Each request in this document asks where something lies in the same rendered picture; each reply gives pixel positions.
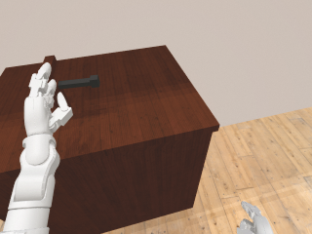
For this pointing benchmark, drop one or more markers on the robot right hand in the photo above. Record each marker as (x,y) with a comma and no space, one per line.
(260,224)

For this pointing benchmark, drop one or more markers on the robot left hand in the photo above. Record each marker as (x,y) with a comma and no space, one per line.
(37,106)

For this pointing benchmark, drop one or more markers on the counter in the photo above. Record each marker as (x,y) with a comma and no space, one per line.
(134,149)

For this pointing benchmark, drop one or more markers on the robot left forearm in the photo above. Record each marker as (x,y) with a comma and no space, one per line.
(32,196)

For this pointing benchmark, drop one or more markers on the tap lever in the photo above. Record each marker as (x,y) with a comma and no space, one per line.
(93,81)

